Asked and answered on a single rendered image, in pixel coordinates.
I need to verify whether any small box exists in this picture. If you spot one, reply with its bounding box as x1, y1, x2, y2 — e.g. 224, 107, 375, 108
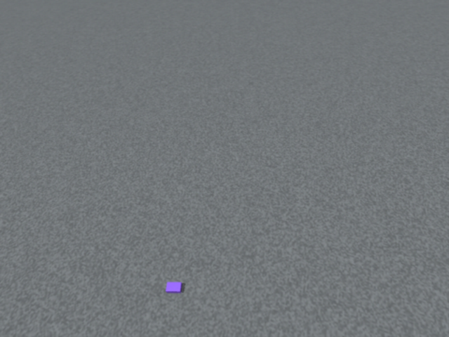
166, 282, 182, 293

